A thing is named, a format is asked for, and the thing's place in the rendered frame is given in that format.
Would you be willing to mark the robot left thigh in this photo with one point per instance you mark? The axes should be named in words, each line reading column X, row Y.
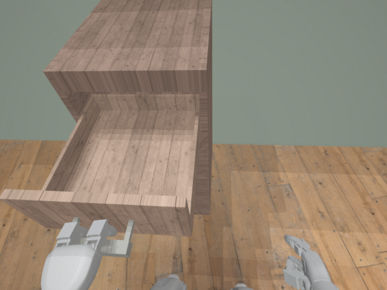
column 169, row 283

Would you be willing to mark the robot right hand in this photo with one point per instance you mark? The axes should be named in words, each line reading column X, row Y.
column 300, row 274

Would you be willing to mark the cabinet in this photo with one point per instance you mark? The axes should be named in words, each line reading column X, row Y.
column 143, row 47

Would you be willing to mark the robot left hand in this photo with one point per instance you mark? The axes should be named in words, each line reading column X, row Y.
column 74, row 267

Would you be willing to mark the drawer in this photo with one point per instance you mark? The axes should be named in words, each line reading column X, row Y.
column 129, row 157

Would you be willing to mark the handle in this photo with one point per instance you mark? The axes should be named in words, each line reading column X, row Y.
column 114, row 248

